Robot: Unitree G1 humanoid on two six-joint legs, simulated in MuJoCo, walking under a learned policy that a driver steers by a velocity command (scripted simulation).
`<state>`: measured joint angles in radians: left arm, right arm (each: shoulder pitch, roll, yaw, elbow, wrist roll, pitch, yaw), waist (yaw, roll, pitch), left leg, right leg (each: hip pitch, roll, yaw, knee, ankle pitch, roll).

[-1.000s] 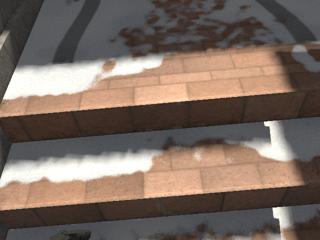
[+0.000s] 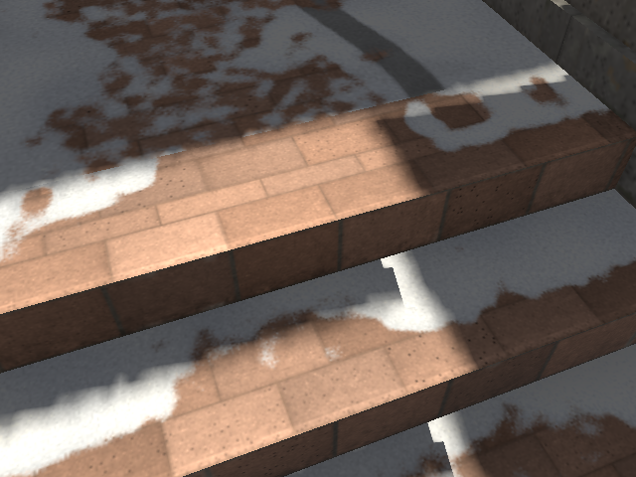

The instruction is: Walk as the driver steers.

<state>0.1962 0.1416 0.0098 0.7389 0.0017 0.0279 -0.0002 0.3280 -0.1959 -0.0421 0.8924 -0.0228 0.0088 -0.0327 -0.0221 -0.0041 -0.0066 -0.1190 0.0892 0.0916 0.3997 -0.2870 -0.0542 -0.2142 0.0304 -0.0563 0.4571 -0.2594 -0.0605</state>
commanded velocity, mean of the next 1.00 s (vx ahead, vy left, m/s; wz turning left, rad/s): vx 0.06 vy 0.00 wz -0.01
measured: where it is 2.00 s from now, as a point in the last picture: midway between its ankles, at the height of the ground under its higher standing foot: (306, 444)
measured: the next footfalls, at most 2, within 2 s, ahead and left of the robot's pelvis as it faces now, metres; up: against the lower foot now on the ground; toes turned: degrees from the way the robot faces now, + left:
left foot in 1.34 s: +0.31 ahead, +0.14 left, +0.15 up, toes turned +4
right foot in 1.94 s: +0.67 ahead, -0.07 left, +0.30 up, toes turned -8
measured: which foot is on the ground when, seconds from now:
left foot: down 0.00-0.96, up 0.98-1.00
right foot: down 0.00-1.00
